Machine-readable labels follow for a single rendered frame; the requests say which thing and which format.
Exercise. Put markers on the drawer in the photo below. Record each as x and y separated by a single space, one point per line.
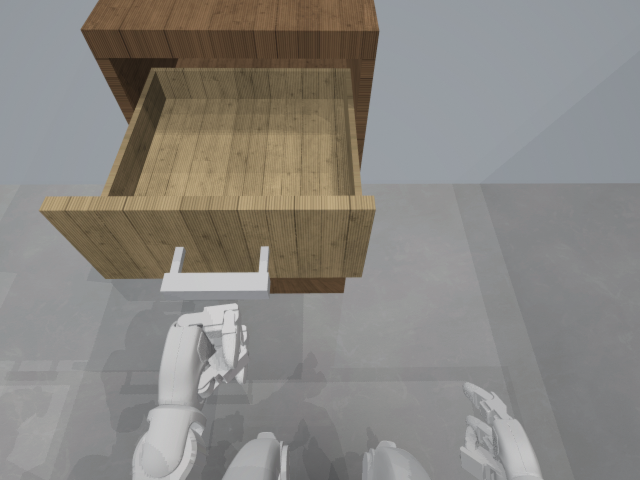
222 161

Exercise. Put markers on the handle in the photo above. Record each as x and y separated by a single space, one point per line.
216 286

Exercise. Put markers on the cabinet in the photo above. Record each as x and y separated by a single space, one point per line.
129 37

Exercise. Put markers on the right robot hand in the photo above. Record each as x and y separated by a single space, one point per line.
507 452

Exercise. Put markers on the left robot forearm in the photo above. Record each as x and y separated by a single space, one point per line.
172 448

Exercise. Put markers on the right robot shin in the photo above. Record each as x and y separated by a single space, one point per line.
386 444

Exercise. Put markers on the left robot hand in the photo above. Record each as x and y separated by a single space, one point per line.
187 351

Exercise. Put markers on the right robot thigh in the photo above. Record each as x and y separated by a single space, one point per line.
389 463

